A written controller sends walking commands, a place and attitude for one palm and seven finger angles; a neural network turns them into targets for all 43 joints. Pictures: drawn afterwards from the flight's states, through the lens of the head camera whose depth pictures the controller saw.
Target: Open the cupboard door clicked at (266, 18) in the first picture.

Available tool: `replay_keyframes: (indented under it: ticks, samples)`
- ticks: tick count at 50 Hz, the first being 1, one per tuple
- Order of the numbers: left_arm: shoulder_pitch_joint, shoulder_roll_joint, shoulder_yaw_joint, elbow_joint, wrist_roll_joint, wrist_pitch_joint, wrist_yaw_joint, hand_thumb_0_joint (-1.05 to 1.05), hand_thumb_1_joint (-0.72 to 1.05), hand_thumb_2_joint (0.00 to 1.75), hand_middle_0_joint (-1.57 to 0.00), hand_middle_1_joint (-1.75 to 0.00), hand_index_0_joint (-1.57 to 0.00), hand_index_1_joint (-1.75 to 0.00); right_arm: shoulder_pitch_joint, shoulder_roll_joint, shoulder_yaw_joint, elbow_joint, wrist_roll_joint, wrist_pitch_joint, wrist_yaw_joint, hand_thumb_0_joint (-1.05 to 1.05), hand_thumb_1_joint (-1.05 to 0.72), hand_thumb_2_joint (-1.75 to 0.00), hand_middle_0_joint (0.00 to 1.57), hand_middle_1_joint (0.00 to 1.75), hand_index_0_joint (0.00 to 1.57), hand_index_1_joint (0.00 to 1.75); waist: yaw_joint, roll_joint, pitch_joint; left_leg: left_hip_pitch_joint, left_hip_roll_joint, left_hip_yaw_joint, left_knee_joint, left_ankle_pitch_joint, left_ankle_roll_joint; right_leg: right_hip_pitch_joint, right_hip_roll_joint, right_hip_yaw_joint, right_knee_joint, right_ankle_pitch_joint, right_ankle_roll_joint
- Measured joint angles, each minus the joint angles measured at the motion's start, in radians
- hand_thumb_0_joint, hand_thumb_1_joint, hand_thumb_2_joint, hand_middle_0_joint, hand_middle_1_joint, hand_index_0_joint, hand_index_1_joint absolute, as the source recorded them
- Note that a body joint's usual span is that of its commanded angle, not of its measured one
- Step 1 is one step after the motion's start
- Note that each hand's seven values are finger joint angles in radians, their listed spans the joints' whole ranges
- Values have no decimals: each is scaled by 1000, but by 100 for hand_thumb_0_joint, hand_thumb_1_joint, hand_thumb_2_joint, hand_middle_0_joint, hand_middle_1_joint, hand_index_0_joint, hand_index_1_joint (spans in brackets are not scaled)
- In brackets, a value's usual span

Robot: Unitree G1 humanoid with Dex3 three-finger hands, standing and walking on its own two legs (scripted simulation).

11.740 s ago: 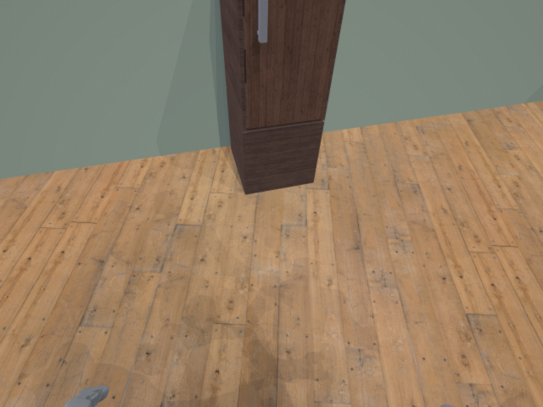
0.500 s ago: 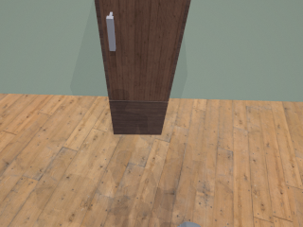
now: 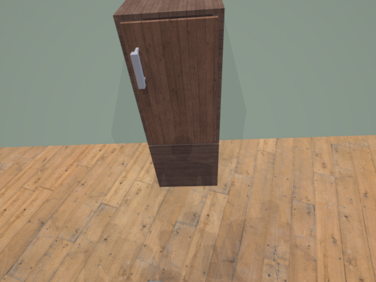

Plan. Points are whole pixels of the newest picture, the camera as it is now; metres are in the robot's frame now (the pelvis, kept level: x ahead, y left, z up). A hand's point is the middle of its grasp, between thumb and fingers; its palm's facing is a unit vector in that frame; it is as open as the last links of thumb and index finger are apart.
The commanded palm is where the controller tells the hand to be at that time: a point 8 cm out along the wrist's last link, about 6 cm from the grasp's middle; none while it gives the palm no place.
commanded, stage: take the last steps up to it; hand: left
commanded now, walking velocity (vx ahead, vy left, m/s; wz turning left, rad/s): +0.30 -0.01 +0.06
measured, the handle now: (139, 68) +0.82 +0.21 +0.08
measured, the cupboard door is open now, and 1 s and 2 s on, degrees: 0 0 0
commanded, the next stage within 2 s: come to a stop and stand still in 0.74 s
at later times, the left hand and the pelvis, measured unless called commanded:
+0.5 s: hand out of the picture +0.06 +0.23 -0.19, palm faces +0.10 -0.99 -0.13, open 7.4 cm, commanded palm none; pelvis +0.13 +0.08 -0.01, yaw +0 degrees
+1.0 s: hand (143, 207) +0.39 +0.18 -0.18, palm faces -0.05 -0.98 -0.21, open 7.4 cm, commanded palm none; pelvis +0.29 +0.01 -0.02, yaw +0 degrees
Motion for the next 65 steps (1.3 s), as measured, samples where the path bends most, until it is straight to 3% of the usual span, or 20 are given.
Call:
replay_keyframes:
  ticks: [8,15,17,19,21,25,32,40,43,44,46,49,57,61,65]
  samples:
    - [140,-33,-6,81,9,-26,-2,0,91,90,-20,-30,-20,-30,-52,11,1,15,2,-1,6,1,-92,-90,20,30,20,30,49,-4,12,-26,69,24,-92,54,-15,64,5,-38,-56,-21,13]
    - [211,-48,-6,143,15,-18,-6,0,91,90,-20,-30,-20,-30,-174,47,22,-22,11,-45,7,1,-92,-90,20,30,20,30,98,-51,45,92,44,104,-405,5,18,79,-25,-39,16,-115,63]
    - [221,-52,-4,155,9,-10,-10,0,91,90,-20,-30,-20,-30,-204,58,29,-41,9,-80,0,1,-91,-90,20,30,20,30,97,-65,55,142,27,126,-472,51,38,30,-46,-25,162,-188,64]
    - [197,-47,-6,164,4,11,-14,0,91,90,-20,-30,-20,-30,-222,76,36,-54,10,-103,-10,1,-91,-90,20,30,20,30,94,-82,73,158,19,149,-428,8,60,-79,-55,19,440,-247,42]
    - [165,-37,-1,161,6,24,-16,1,91,90,-20,-30,-20,-30,-211,92,43,-57,11,-109,-19,0,-91,-90,20,30,20,30,83,-83,66,207,16,165,-453,-22,70,-189,-53,31,655,-224,28]
    - [72,-3,20,116,14,23,-22,1,91,90,-20,-30,-20,-30,-168,92,18,-64,27,-132,-48,-4,-96,-90,21,30,21,30,52,-87,44,313,-5,180,-582,5,72,-359,-74,24,774,-82,35]
    - [-94,57,48,6,15,26,-27,0,91,90,-20,-30,-19,-30,-40,80,35,-2,16,-116,-45,-3,-95,-90,21,30,20,30,33,-102,16,440,-29,180,-711,6,65,-507,-97,36,703,69,66]
    - [-214,55,34,-44,6,34,-36,0,91,90,-20,-29,-19,-30,75,100,41,56,2,-88,-39,0,-92,-90,20,30,20,30,-29,-66,68,516,-1,183,-695,-84,16,-442,-84,6,377,64,46]
    - [-226,49,23,-51,7,12,-39,0,91,90,-20,-30,-19,-30,110,103,42,76,5,-78,-36,0,-92,-90,20,30,20,30,-45,-47,87,510,31,182,-600,-165,-14,-346,-51,-22,232,91,26]
    - [-229,46,21,-49,9,-5,-36,0,91,90,-20,-30,-19,-30,116,104,43,85,10,-74,-33,0,-92,-90,20,30,20,30,-43,-43,92,476,47,176,-508,-197,-14,-331,-43,-27,221,127,11]
    - [-237,27,11,-39,3,-26,-27,0,91,90,-20,-30,-19,-30,95,97,45,94,23,-56,-36,0,-91,-90,21,30,20,30,-45,-19,120,371,55,105,-252,-270,-4,-328,-25,-44,270,73,-13]
    - [-233,-2,-10,-25,2,-19,-12,0,91,90,-20,-30,-20,-30,51,85,42,84,35,-37,-44,1,-91,-90,20,30,20,30,-36,-9,131,243,29,52,-45,-294,-1,-287,-20,-55,241,40,-26]
    - [-238,-1,12,-43,7,31,17,-2,93,90,-21,-30,-20,-30,-131,37,13,-5,24,16,-39,0,-91,-90,20,30,20,30,13,-11,130,41,-8,25,30,-209,-31,-267,-42,-60,164,89,-21]
    - [-226,21,21,-51,15,51,16,-1,92,90,-21,-30,-20,-30,-202,15,3,-55,19,19,-30,0,-92,-90,20,30,20,30,33,-26,124,45,-13,23,-18,-184,-35,-288,-57,-52,158,113,-10]
    - [-201,50,31,-56,24,63,11,0,91,90,-21,-30,-20,-30,-228,12,7,-85,20,2,-22,0,-92,-90,20,30,20,30,54,-53,103,139,-7,29,-197,-184,-21,-315,-68,-46,161,134,6]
